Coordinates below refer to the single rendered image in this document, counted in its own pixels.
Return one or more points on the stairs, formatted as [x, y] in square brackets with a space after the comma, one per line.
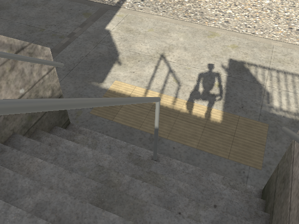
[79, 176]

